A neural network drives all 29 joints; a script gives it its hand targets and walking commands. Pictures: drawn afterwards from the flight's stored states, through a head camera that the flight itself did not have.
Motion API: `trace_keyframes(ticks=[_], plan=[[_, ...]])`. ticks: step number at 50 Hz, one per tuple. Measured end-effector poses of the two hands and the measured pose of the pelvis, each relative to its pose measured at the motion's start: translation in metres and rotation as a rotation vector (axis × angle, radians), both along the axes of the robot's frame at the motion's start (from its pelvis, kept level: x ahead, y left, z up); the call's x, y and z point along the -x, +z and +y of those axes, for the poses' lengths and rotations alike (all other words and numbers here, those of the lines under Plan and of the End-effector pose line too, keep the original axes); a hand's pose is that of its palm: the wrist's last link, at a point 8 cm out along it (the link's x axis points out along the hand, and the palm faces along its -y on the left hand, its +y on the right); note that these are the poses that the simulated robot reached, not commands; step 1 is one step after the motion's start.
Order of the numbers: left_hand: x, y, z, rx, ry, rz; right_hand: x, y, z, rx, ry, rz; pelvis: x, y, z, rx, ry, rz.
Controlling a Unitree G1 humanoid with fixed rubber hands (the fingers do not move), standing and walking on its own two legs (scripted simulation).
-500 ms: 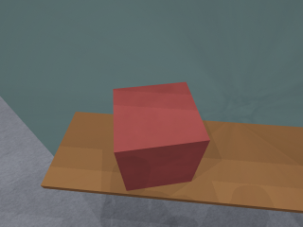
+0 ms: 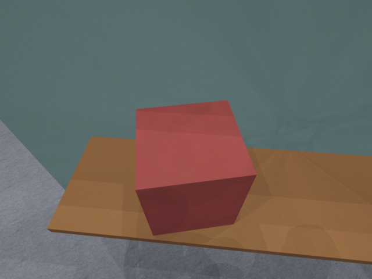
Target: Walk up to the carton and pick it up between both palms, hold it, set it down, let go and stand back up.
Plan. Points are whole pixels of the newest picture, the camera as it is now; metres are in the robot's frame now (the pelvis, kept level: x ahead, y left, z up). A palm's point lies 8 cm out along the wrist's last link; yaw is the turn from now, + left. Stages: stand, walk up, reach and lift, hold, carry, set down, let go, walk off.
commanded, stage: stand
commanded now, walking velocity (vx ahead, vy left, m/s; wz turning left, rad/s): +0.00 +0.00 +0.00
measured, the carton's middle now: (188, 171) +0.35 +0.02 +0.01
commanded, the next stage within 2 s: none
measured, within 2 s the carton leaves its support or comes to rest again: neither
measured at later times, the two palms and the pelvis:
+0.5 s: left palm out of the picture -0.05 +0.21 -0.15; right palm out of the picture +0.00 -0.21 -0.15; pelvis +0.00 +0.00 +0.00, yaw +0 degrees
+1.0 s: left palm out of the picture -0.04 +0.21 -0.15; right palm out of the picture +0.01 -0.20 -0.15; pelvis +0.01 +0.00 +0.00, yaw +0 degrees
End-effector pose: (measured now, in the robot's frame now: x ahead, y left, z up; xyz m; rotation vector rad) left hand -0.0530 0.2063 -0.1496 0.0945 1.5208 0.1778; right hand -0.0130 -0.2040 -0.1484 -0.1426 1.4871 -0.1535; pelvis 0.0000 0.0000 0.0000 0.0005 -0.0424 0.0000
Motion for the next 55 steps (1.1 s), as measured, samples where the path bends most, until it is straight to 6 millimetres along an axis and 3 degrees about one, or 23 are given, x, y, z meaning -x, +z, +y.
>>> trace_keyframes(ticks=[55], plan=[[-0.010, 0.002, 0.009, -0.017, -0.003, -0.023, -0.022, -0.002, -0.001, 0.000, 0.023, -0.039, -0.007, -0.002, 0.004, -0.007, 0.008, 0.005]])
